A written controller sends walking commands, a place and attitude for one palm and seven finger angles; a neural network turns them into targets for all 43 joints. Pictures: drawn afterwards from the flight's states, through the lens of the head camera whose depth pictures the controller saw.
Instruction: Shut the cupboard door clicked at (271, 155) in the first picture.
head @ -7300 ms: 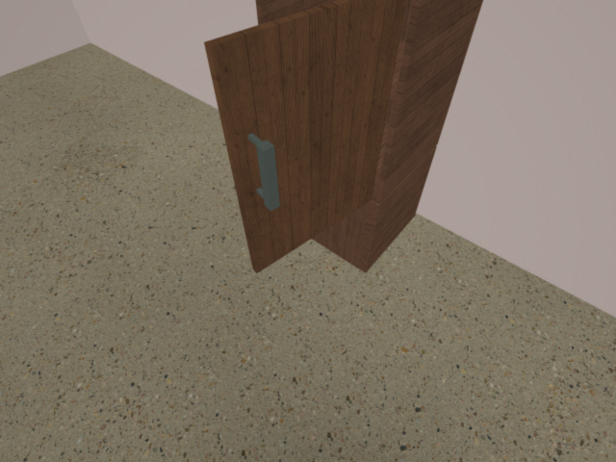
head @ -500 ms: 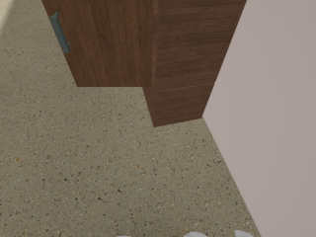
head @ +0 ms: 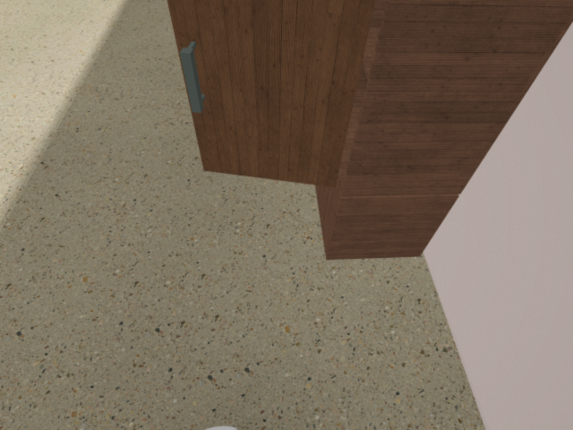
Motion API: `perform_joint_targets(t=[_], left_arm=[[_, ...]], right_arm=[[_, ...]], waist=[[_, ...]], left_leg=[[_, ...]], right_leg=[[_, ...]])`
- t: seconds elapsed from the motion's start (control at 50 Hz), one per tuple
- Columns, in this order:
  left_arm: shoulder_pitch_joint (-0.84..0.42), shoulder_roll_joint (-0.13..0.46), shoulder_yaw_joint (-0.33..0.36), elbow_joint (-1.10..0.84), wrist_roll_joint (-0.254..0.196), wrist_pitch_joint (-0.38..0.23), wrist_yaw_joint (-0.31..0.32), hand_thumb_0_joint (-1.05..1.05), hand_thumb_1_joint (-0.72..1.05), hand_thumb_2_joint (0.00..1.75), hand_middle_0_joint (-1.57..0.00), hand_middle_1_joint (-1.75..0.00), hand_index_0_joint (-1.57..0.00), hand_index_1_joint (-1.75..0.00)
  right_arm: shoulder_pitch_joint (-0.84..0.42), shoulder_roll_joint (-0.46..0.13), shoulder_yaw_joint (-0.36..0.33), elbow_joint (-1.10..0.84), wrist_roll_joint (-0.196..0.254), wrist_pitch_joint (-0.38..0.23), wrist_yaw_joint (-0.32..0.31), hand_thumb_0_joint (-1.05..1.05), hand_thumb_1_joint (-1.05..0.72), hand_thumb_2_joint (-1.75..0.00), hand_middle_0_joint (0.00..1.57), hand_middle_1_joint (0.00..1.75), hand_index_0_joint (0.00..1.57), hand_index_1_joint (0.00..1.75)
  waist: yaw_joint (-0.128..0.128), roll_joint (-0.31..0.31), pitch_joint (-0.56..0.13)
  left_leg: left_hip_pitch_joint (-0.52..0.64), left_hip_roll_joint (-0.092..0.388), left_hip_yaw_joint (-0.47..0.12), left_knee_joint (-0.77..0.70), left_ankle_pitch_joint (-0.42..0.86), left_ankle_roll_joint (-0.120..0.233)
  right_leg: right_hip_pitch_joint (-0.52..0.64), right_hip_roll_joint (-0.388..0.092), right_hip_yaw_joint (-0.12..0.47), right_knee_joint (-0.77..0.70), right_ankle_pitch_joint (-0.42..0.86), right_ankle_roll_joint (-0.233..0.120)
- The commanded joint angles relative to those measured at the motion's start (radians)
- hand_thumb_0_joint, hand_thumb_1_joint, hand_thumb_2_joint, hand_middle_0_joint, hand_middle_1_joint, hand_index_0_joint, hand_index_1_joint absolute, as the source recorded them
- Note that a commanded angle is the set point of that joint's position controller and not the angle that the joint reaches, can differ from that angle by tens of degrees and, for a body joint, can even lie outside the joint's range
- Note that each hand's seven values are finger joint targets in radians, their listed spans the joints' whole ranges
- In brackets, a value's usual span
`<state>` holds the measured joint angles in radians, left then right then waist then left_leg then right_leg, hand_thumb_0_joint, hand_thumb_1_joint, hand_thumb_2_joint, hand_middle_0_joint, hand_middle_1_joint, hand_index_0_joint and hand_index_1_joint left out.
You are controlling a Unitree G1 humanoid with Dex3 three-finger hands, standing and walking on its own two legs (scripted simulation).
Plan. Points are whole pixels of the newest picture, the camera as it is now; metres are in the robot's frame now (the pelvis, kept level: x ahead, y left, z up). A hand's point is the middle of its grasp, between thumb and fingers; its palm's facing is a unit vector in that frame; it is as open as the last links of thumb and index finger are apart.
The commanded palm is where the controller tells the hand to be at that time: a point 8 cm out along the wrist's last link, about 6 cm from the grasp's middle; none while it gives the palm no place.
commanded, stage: take the last steps up to it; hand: left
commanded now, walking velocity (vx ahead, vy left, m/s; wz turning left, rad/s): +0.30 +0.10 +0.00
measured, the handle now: (195, 77) +0.84 +0.31 +0.01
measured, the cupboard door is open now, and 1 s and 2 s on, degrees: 79 79 79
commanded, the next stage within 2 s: come to a stop and stand still in 0.72 s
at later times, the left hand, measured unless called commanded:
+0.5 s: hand (193, 342) +0.26 +0.19 -0.15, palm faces +0.02 -0.98 -0.20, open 7.4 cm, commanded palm none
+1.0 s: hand (167, 304) +0.34 +0.27 -0.17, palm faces +0.04 -0.99 -0.17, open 7.4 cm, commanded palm none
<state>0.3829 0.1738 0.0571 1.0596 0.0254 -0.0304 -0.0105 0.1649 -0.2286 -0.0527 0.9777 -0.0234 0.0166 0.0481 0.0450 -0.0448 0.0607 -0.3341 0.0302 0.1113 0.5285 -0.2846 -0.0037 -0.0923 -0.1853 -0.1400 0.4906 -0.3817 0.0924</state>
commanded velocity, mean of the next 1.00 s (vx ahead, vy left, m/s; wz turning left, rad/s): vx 0.14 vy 0.02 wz -0.01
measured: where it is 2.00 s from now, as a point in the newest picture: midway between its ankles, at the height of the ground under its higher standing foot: (267, 387)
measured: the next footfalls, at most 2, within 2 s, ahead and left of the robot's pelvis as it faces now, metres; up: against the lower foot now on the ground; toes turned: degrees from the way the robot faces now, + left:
right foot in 0.38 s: +0.23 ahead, -0.08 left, +0.00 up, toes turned -9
left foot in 0.78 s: +0.36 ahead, +0.18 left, +0.00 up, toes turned +1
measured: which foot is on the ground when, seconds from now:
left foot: down 0.00-0.38, up 0.40-0.76, down 0.78-1.00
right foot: down 0.00-0.00, up 0.02-0.36, down 0.38-0.78, up 0.80-1.00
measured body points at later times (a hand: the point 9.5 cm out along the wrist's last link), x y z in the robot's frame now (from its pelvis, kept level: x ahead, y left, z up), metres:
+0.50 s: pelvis +0.16 +0.01 +0.00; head +0.18 -0.01 +0.45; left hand +0.26 +0.24 -0.13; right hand +0.12 -0.21 -0.16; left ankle +0.10 +0.13 -0.67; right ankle +0.19 -0.07 -0.73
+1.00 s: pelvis +0.32 +0.09 +0.00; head +0.34 +0.10 +0.45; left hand +0.34 +0.32 -0.16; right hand +0.38 -0.14 -0.14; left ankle +0.37 +0.18 -0.73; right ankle +0.32 -0.04 -0.70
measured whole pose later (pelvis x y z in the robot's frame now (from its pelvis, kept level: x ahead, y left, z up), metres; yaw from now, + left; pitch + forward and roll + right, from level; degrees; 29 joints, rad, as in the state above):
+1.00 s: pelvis +0.32 +0.09 +0.00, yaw -2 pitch +0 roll +0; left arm 0.25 0.17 0.04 1.05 0.01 0.01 0.01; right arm 0.17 -0.16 -0.02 1.03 -0.03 -0.02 -0.03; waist 0.02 -0.03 0.06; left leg -0.29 0.01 0.12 0.47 -0.18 0.05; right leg -0.38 -0.06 -0.06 0.80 -0.42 0.01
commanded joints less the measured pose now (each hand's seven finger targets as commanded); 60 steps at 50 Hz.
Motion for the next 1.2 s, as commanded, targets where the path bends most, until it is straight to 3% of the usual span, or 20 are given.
perform_joint_targets(t=[0.0, 0.08, 0.26, 0.32, 0.34, 0.36, 0.4, 0.44, 0.5, 0.66, 0.72, 0.76, 0.78, 0.82, 0.88, 0.94, 1.04, 1.12, 1.16, 1.18], left_arm=[[-0.165, 0.085, 0.015, -0.150, -0.005, -0.007, 0.006, 0.00, 0.90, 0.90, -0.20, -0.30, -0.20, -0.30], [-0.152, 0.074, 0.014, -0.096, 0.002, 0.008, -0.006, 0.00, 0.90, 0.90, -0.20, -0.30, -0.20, -0.30], [-0.225, 0.055, 0.007, -0.129, 0.001, 0.012, -0.011, 0.00, 0.90, 0.90, -0.20, -0.30, -0.20, -0.30], [-0.088, 0.102, 0.026, -0.090, 0.002, 0.002, -0.007, 0.00, 0.90, 0.90, -0.20, -0.30, -0.20, -0.30], [0.027, 0.170, 0.042, -0.058, 0.007, -0.012, -0.003, 0.00, 0.90, 0.90, -0.20, -0.30, -0.20, -0.30], [0.126, 0.257, 0.060, -0.035, 0.000, -0.016, 0.004, 0.00, 0.90, 0.90, -0.20, -0.30, -0.20, -0.30], [0.027, 0.196, 0.047, -0.068, -0.010, -0.016, 0.023, 0.00, 0.90, 0.90, -0.20, -0.30, -0.20, -0.30], [-0.059, 0.113, 0.024, -0.096, -0.011, -0.029, 0.026, 0.00, 0.90, 0.90, -0.20, -0.30, -0.20, -0.30], [-0.065, 0.106, 0.025, -0.075, -0.006, -0.053, 0.022, 0.00, 0.90, 0.90, -0.20, -0.30, -0.20, -0.30], [-0.020, 0.151, 0.028, -0.006, -0.003, -0.042, 0.016, 0.00, 0.90, 0.90, -0.20, -0.30, -0.20, -0.30], [-0.052, 0.135, 0.025, -0.010, -0.004, -0.025, 0.015, 0.00, 0.90, 0.90, -0.20, -0.30, -0.20, -0.30], [-0.035, 0.059, 0.005, -0.056, -0.012, -0.017, 0.011, 0.00, 0.90, 0.90, -0.20, -0.30, -0.20, -0.30], [-0.076, 0.062, -0.002, -0.089, -0.004, -0.016, 0.016, 0.00, 0.90, 0.90, -0.20, -0.30, -0.20, -0.30], [-0.109, 0.055, -0.004, -0.073, -0.004, -0.006, 0.019, 0.00, 0.90, 0.90, -0.20, -0.30, -0.20, -0.30], [-0.022, 0.019, -0.019, -0.019, -0.013, 0.023, 0.021, 0.00, 0.90, 0.90, -0.20, -0.30, -0.20, -0.30], [-0.009, 0.043, -0.015, -0.014, -0.014, 0.048, 0.029, 0.00, 0.90, 0.90, -0.20, -0.30, -0.20, -0.30], [-0.033, 0.099, 0.009, -0.068, -0.002, 0.067, 0.031, 0.00, 0.90, 0.90, -0.20, -0.30, -0.20, -0.30], [-0.094, 0.154, 0.014, -0.119, 0.006, 0.059, 0.034, 0.00, 0.90, 0.90, -0.20, -0.30, -0.20, -0.30], [-0.124, 0.177, 0.015, -0.122, 0.000, 0.044, 0.040, 0.00, 0.90, 0.90, -0.20, -0.30, -0.20, -0.30], [-0.128, 0.167, 0.014, -0.116, -0.001, 0.039, 0.044, 0.00, 0.90, 0.90, -0.20, -0.30, -0.20, -0.30]], right_arm=[[0.384, -0.252, -0.057, 0.042, -0.013, -0.039, -0.055, 0.00, -0.90, -0.90, 0.20, 0.30, 0.20, 0.30], [0.162, -0.098, -0.011, 0.003, -0.009, -0.061, -0.069, 0.00, -0.90, -0.90, 0.20, 0.30, 0.20, 0.30], [0.193, -0.086, -0.008, 0.062, -0.008, -0.071, -0.059, 0.00, -0.90, -0.90, 0.20, 0.30, 0.20, 0.30], [0.169, -0.069, 0.000, 0.071, -0.001, -0.067, -0.057, 0.00, -0.90, -0.90, 0.20, 0.30, 0.20, 0.30], [0.170, -0.041, 0.003, 0.062, 0.008, -0.068, -0.053, 0.00, -0.90, -0.90, 0.20, 0.30, 0.20, 0.30], [0.188, -0.017, 0.004, 0.033, 0.010, -0.068, -0.046, 0.00, -0.90, -0.90, 0.20, 0.30, 0.20, 0.30], [0.098, -0.054, -0.012, 0.027, 0.003, -0.058, -0.046, 0.00, -0.90, -0.90, 0.20, 0.30, 0.20, 0.30], [0.097, -0.014, -0.007, 0.042, -0.005, -0.047, -0.039, 0.00, -0.90, -0.90, 0.20, 0.30, 0.20, 0.30], [0.156, 0.035, 0.002, 0.064, -0.003, -0.039, -0.032, 0.00, -0.90, -0.90, 0.20, 0.30, 0.20, 0.30], [0.025, 0.034, 0.004, -0.001, 0.001, -0.054, -0.017, 0.00, -0.90, -0.90, 0.20, 0.30, 0.20, 0.30], [0.166, -0.032, -0.007, 0.044, -0.004, -0.067, -0.030, 0.00, -0.90, -0.90, 0.20, 0.30, 0.20, 0.30], [0.359, -0.197, -0.040, 0.073, -0.017, -0.066, -0.059, 0.00, -0.90, -0.90, 0.20, 0.30, 0.20, 0.30], [0.343, -0.195, -0.037, 0.060, -0.013, -0.053, -0.065, 0.00, -0.90, -0.90, 0.20, 0.30, 0.20, 0.30], [0.189, -0.110, -0.010, 0.020, -0.008, -0.059, -0.071, 0.00, -0.90, -0.90, 0.20, 0.30, 0.20, 0.30], [0.062, -0.050, 0.025, 0.002, -0.006, -0.068, -0.090, 0.00, -0.90, -0.90, 0.20, 0.30, 0.20, 0.30], [0.046, -0.087, 0.006, 0.015, 0.000, -0.044, -0.096, 0.00, -0.90, -0.90, 0.20, 0.30, 0.20, 0.30], [0.041, -0.119, -0.022, 0.020, 0.006, -0.012, -0.098, 0.00, -0.90, -0.90, 0.20, 0.30, 0.20, 0.30], [0.062, -0.077, -0.030, 0.003, 0.011, 0.003, -0.088, 0.00, -0.90, -0.90, 0.20, 0.30, 0.20, 0.30], [0.089, -0.024, -0.021, 0.004, 0.012, 0.015, -0.081, 0.00, -0.90, -0.90, 0.20, 0.30, 0.20, 0.30], [0.077, -0.009, -0.018, -0.002, 0.012, 0.021, -0.079, 0.00, -0.90, -0.90, 0.20, 0.30, 0.20, 0.30]], waist=[[-0.194, 0.282, -0.137], [-0.066, 0.208, 0.012], [-0.043, 0.101, 0.031], [0.032, 0.039, 0.009], [0.078, -0.116, -0.046], [0.093, -0.327, -0.096], [0.054, -0.175, 0.014], [-0.007, -0.047, 0.033], [-0.039, -0.058, -0.045], [-0.008, -0.113, -0.018], [-0.091, 0.000, -0.023], [-0.147, 0.340, -0.151], [-0.142, 0.222, -0.097], [-0.086, 0.231, -0.032], [-0.014, 0.120, -0.049], [-0.025, 0.124, -0.135], [-0.022, 0.166, -0.076], [-0.043, 0.021, -0.094], [-0.053, -0.173, -0.133], [-0.044, -0.165, -0.118]], left_leg=[[0.483, 0.390, -0.523, -0.276, -0.055, 0.238], [0.150, 0.275, -0.318, -0.348, -0.108, 0.182], [0.137, 0.231, -0.160, -0.333, 0.052, 0.193], [0.017, 0.139, -0.083, -0.125, 0.007, 0.122], [-0.117, 0.033, 0.003, 0.126, -0.062, 0.068], [-0.295, -0.061, 0.045, 0.423, -0.320, 0.025], [-0.350, 0.033, -0.122, 0.650, -0.209, 0.028], [-0.281, 0.083, -0.135, 0.590, -0.043, 0.005], [-0.189, 0.079, -0.076, 0.402, 0.004, -0.025], [-0.087, 0.017, -0.002, 0.062, 0.072, -0.024], [0.233, 0.001, 0.002, -0.087, 0.116, 0.002], [0.458, 0.353, -0.449, -0.234, 0.144, 0.181], [0.343, 0.401, -0.494, -0.258, 0.028, 0.234], [0.132, 0.347, -0.421, -0.310, 0.013, 0.214], [0.026, 0.272, -0.221, -0.273, 0.406, 0.161], [0.086, 0.277, -0.183, -0.211, 0.478, 0.170], [0.052, 0.253, -0.195, -0.132, 0.469, 0.133], [0.036, 0.105, -0.106, -0.012, 0.199, 0.041], [0.030, -0.019, -0.026, 0.171, -0.065, -0.010], [0.008, -0.024, -0.056, 0.256, -0.195, -0.011]], right_leg=[[-0.604, 0.090, 0.036, 0.691, -0.245, -0.076], [-0.534, 0.014, 0.107, 0.709, -0.009, -0.096], [-0.289, 0.093, 0.034, 0.216, 0.098, -0.091], [0.000, 0.117, 0.047, 0.042, 0.148, -0.109], [0.183, -0.015, 0.244, -0.072, 0.049, -0.164], [0.302, -0.259, 0.601, -0.255, 0.002, -0.281], [0.073, -0.270, 0.630, -0.344, -0.181, -0.324], [-0.070, -0.189, 0.402, -0.352, -0.005, -0.274], [-0.045, -0.118, 0.206, -0.321, 0.299, -0.249], [0.002, -0.102, 0.139, -0.232, 0.392, -0.217], [-0.188, -0.032, 0.085, -0.044, 0.264, -0.172], [-0.458, 0.169, -0.032, 0.479, -0.238, -0.100], [-0.493, 0.141, 0.060, 0.625, -0.254, -0.120], [-0.496, 0.083, 0.124, 0.712, -0.126, -0.113], [-0.273, 0.077, 0.132, 0.441, -0.046, -0.082], [-0.176, 0.122, 0.090, 0.271, -0.032, -0.073], [-0.136, 0.142, 0.098, 0.104, 0.160, -0.096], [-0.144, 0.026, 0.239, -0.010, 0.445, -0.163], [-0.117, -0.108, 0.347, -0.106, 0.609, -0.253], [-0.114, -0.131, 0.340, -0.125, 0.693, -0.293]])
